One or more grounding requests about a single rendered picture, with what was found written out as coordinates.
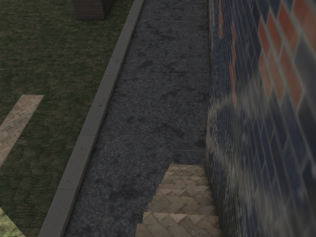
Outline stairs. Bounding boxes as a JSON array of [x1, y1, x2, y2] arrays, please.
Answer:
[[135, 164, 223, 237]]

